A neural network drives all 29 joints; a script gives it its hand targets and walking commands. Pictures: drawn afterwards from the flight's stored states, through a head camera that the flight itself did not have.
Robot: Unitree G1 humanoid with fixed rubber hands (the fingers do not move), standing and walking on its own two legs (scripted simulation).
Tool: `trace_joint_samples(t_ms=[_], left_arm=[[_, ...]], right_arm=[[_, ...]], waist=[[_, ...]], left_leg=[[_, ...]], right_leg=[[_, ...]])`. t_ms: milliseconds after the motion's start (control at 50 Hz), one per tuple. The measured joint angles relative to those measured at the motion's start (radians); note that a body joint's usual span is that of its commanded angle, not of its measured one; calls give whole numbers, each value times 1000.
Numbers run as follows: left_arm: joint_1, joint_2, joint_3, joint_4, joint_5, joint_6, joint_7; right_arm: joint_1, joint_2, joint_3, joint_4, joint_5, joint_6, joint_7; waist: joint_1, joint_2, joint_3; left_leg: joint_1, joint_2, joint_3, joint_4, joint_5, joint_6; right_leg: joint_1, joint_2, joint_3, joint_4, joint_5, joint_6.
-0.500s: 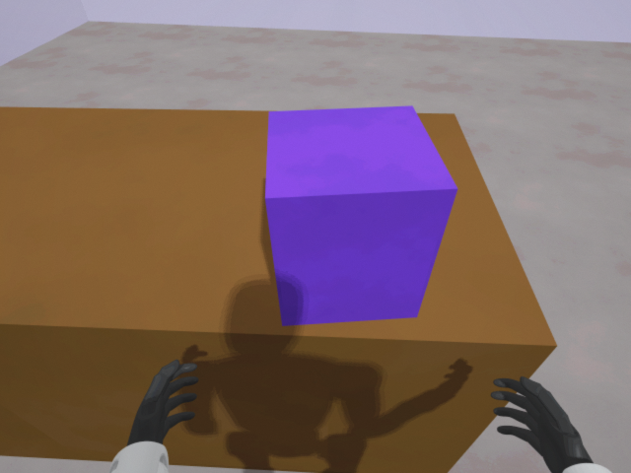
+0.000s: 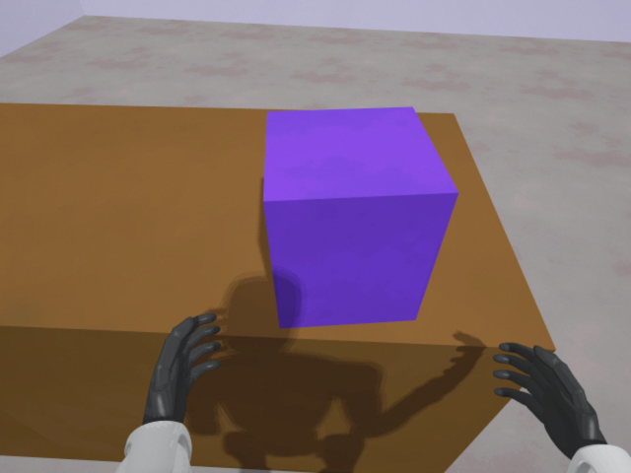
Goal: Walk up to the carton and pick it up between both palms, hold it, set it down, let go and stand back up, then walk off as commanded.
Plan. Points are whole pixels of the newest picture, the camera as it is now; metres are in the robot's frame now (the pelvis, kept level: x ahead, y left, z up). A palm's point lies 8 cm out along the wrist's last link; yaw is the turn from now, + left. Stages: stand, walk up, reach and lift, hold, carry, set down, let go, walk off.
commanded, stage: reach and lift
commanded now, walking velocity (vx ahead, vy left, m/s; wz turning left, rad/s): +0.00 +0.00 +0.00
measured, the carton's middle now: (344, 220) +0.46 -0.02 +0.10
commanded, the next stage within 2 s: none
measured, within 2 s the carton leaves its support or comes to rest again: neither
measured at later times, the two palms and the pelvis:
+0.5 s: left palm (155, 329) +0.25 +0.18 +0.14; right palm (546, 317) +0.28 -0.24 +0.11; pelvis +0.00 +0.00 +0.00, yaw +0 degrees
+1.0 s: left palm (167, 267) +0.31 +0.18 +0.17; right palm (545, 242) +0.35 -0.25 +0.16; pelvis +0.00 +0.00 +0.00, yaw +0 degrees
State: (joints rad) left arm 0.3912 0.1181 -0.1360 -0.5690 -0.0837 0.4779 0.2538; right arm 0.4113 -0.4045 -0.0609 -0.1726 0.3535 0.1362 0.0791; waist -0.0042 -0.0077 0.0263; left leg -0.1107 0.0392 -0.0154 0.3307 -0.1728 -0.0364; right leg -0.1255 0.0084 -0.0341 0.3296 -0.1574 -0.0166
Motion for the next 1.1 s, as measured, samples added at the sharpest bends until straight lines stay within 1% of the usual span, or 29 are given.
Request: trace_joint_samples(t_ms=[60,160,280,360,420,500,600,680,740,780,840,880,980,1020,1100], left_arm=[[-1,0,1,-5,-1,27,4],[-21,0,38,-5,-15,96,13],[-111,1,68,-5,-40,154,24],[-200,1,98,-5,-43,206,8],[-266,1,135,0,-43,245,-9],[-318,1,176,0,-43,286,-28],[-343,1,194,3,-44,333,-54],[-371,1,212,8,-44,354,-57],[-410,5,230,11,-45,369,-55],[-448,11,237,25,-45,379,-54],[-527,19,238,95,-45,396,-52],[-568,19,235,137,-49,407,-50],[-639,20,234,174,-67,429,-44],[-680,22,243,206,-67,432,-43],[-749,27,261,265,-67,448,-38]], right_arm=[[-34,0,0,0,2,21,-12],[-131,0,0,0,8,73,-29],[-245,0,0,0,25,121,-38],[-320,-8,0,18,36,154,-53],[-377,-21,0,58,48,175,-65],[-421,-48,0,74,75,198,-78],[-474,-71,0,87,97,218,-83],[-530,-78,0,99,110,231,-75],[-584,-82,0,137,116,245,-73],[-628,-85,0,185,119,256,-65],[-706,-86,0,282,113,273,-57],[-739,-87,0,321,107,280,-53],[-802,-94,0,350,102,286,-55],[-842,-96,0,371,101,288,-56],[-933,-102,0,447,109,294,-52]], waist=[[0,3,-3],[0,5,-3],[0,10,-3],[0,13,-3],[0,16,-3],[0,20,-3],[-1,21,-3],[-1,20,-3],[-1,20,-3],[-1,20,-3],[-1,21,-3],[-1,21,-3],[-2,21,-3],[-2,21,-3],[-2,22,-3]], left_leg=[[0,0,0,0,0,0],[0,0,0,-1,1,0],[0,0,0,-3,1,-2],[0,0,0,-5,1,-2],[0,0,0,-7,1,-2],[0,0,0,-9,1,-3],[0,0,0,-10,1,-3],[0,0,0,-10,1,-3],[0,0,0,-10,3,-3],[0,0,0,-10,4,-3],[0,0,0,-10,4,-3],[0,0,0,-10,4,-3],[0,1,0,-10,2,-3],[0,1,0,-10,1,-3],[0,1,0,-10,-1,-3]], right_leg=[[-1,0,0,1,0,0],[-2,0,0,3,0,0],[-3,0,0,3,-1,0],[-3,0,0,1,-2,0],[-3,0,0,0,-3,0],[-3,0,0,-3,-3,0],[-3,0,0,-5,-3,0],[-3,0,0,-5,-2,0],[-3,0,0,-5,0,0],[-3,0,0,-5,1,0],[-3,0,0,-4,2,0],[-3,0,0,-4,2,0],[-3,1,0,-4,-1,0],[-3,1,0,-4,-2,0],[-3,1,0,-4,-3,0]])
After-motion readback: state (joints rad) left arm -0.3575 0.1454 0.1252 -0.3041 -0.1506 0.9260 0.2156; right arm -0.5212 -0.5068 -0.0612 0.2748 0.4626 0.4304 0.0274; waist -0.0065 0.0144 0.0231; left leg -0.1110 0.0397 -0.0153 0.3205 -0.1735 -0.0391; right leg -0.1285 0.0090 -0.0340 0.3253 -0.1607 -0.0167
